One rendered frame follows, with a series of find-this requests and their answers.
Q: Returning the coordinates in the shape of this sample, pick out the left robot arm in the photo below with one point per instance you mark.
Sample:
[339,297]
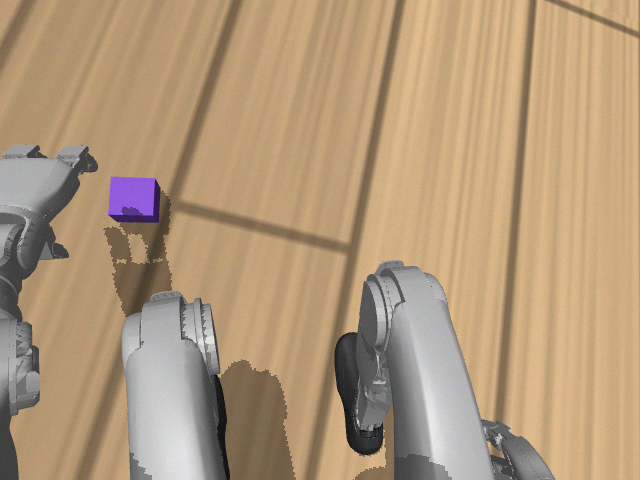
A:
[22,238]

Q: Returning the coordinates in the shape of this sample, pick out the left robot foot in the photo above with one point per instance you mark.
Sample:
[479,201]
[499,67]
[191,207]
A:
[222,424]

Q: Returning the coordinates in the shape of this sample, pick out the right robot hand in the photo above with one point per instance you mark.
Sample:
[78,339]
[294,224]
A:
[522,461]

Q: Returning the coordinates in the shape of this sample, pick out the right robot foot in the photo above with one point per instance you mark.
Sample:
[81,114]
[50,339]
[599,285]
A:
[347,377]

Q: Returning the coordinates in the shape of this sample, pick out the small box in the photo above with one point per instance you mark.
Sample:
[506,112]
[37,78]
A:
[134,200]

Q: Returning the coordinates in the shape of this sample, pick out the left robot hand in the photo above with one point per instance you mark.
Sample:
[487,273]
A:
[43,186]

